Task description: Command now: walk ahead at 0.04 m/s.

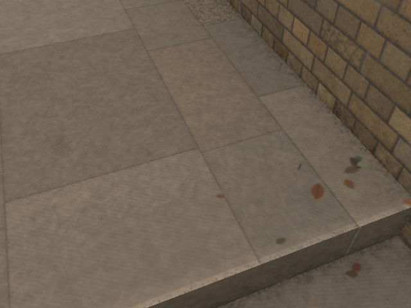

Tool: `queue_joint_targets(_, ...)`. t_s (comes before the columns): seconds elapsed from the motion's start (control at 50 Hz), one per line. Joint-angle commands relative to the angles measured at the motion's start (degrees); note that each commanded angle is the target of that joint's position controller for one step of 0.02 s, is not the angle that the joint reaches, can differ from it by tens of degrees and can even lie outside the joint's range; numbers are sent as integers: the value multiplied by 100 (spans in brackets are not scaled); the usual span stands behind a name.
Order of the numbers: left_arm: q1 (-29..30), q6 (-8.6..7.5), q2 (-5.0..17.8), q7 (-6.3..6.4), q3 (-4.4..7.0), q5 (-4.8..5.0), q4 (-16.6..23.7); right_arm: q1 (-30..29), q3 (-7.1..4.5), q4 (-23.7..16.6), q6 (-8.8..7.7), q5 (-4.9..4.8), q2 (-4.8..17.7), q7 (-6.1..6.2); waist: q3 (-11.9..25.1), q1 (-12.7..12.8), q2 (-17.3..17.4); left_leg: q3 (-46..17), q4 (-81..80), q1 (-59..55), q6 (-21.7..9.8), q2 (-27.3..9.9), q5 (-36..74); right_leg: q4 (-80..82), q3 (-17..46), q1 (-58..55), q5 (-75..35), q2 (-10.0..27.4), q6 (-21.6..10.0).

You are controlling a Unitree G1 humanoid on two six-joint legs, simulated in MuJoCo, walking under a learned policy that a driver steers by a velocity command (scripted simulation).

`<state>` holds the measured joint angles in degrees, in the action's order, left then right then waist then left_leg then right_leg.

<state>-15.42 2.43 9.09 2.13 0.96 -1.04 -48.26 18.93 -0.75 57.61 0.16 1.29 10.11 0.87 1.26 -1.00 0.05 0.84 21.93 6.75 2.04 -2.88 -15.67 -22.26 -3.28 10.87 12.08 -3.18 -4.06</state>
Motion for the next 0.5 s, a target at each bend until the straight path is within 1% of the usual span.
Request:
queue_joint_targets(0.02,-209,-58,535,70,117,36,143,472,-106,24,-25,-11,490,32,-64,-16,-15,-56,-272,567,-483,-132,420,284,696,-550,-1167,672,-100)
queue_joint_targets(0.04,-283,-50,711,97,185,99,108,468,-142,19,-23,-63,558,54,-100,4,-108,95,0,752,-593,20,-378,290,764,-489,105,657,-245)
queue_joint_targets(0.06,-350,-50,789,116,226,143,99,417,-154,-24,-34,-99,562,75,-276,35,-190,130,263,1105,-707,78,-1021,441,1035,-293,1608,787,-425)
queue_joint_targets(0.08,-438,-89,826,144,265,205,67,275,-144,-129,-65,-130,552,103,-543,97,-277,92,556,1530,-787,74,-1327,638,1465,-73,2605,1050,-616)
queue_joint_targets(0.1,-554,-134,875,159,290,220,46,197,-117,-212,-109,-132,471,110,-705,120,-425,86,870,1827,-842,91,-1337,847,1918,38,3051,1329,-783)
queue_joint_targets(0.12,-591,-172,915,165,312,224,44,199,-77,-269,-163,-130,367,101,-766,95,-575,76,1115,1953,-901,91,-1153,1015,2312,110,3157,1583,-926)
queue_joint_targets(0.14,-537,-187,942,167,344,217,65,311,-55,-246,-215,-126,307,71,-728,29,-610,45,1261,1815,-971,66,-977,1112,2514,256,3066,1714,-1002)
queue_joint_targets(0.16,-367,-203,925,155,353,243,131,482,-33,-209,-251,-121,286,48,-686,-79,-569,-15,1223,1467,-1063,33,-913,1089,2425,579,2815,1692,-973)
queue_joint_targets(0.18,46,-197,875,123,335,240,278,747,-8,-164,-263,-73,272,20,-667,-337,-444,-130,777,760,-1216,-14,-897,917,1969,1217,2381,1433,-793)
queue_joint_targets(0.2,612,-219,748,77,278,266,432,1193,-45,-81,-264,-47,453,16,-705,-684,-98,-490,93,220,-1387,-213,-1190,319,1306,1839,2078,1032,-520)
queue_joint_targets(0.22,985,-308,449,50,177,328,633,1455,-142,-50,-285,-56,846,57,-783,-789,647,-1333,-593,-389,-1571,-644,-1742,-787,427,2649,1441,397,-92)
queue_joint_targets(0.24,960,-435,284,28,105,302,673,1636,-317,-21,-257,-30,1368,111,-717,-773,1432,-2689,-1241,-967,-1960,-1438,-2196,-2316,-140,3364,763,51,236)
queue_joint_targets(0.26,844,-551,368,-35,86,259,567,1824,-385,-31,-233,29,1460,190,-626,-876,1344,-3497,-1537,-1139,-2367,-1981,-2176,-4002,157,3908,1102,214,432)
queue_joint_targets(0.28,705,-639,504,-105,122,330,569,1623,-324,-153,-271,78,1278,260,-651,-682,955,-3603,-1551,-1204,-2411,-2109,-1753,-5785,632,4443,1154,419,567)
queue_joint_targets(0.3,483,-682,420,-163,87,393,518,1448,-285,-165,-295,41,1160,285,-597,-481,785,-3238,-1468,-1473,-2306,-2056,-1213,-7108,939,5011,975,517,541)
queue_joint_targets(0.32,468,-714,307,-220,35,407,617,1453,-215,-102,-323,24,945,258,-689,-383,714,-2709,-1391,-1659,-2146,-1940,-394,-8339,1127,5608,971,536,480)
queue_joint_targets(0.34,574,-734,240,-267,-6,408,747,1583,-137,-20,-286,6,706,200,-711,-342,435,-2190,-1337,-1906,-1971,-1788,88,-9179,1083,6147,1119,592,387)
queue_joint_targets(0.36,755,-741,199,-339,-58,426,932,1684,-59,61,-272,14,410,97,-840,-293,262,-1737,-1279,-2005,-1781,-1566,111,-9385,1057,6694,1187,688,291)
queue_joint_targets(0.38,1025,-741,64,-438,-153,361,1126,1821,-3,122,-238,6,181,35,-965,-316,129,-1545,-1339,-1905,-1700,-1457,138,-9655,841,7020,1240,839,266)
queue_joint_targets(0.4,1117,-713,-154,-513,-266,315,1308,1835,14,147,-210,-4,181,39,-1037,-284,197,-1544,-1469,-1631,-1709,-1533,346,-10467,636,7281,1417,903,312)
queue_joint_targets(0.42,1098,-671,-292,-584,-377,325,1521,1581,4,64,-208,-26,293,69,-1182,-96,277,-1441,-1567,-1244,-1589,-1629,397,-10739,779,7476,1522,1117,361)
queue_joint_targets(0.44,1343,-635,-345,-602,-479,309,1830,1384,-5,-21,-197,-96,392,111,-1309,-15,228,-1314,-1777,-808,-1499,-1629,240,-10559,726,7540,1605,1284,452)
queue_joint_targets(0.46,1517,-628,-252,-581,-529,300,2014,1297,-43,-135,-188,-136,554,157,-1391,-47,168,-1227,-1891,-671,-1400,-1548,13,-10031,656,7668,1626,1438,567)
queue_joint_targets(0.48,2206,-681,-305,-557,-644,255,2354,1267,-40,-138,-185,-128,554,248,-1570,-162,168,-1160,-2031,-420,-1275,-1472,-32,-9524,512,7800,1747,1587,647)
queue_joint_targets(0.5,2458,-746,-316,-529,-738,216,2650,1312,-63,-188,-167,-183,647,322,-1456,-148,-27,-937,-2381,52,-1225,-1252,-341,-8196,180,7200,1399,1696,714)
